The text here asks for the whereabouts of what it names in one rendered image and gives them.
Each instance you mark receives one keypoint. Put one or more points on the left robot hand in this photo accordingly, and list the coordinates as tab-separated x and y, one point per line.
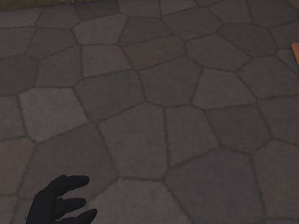
46	208

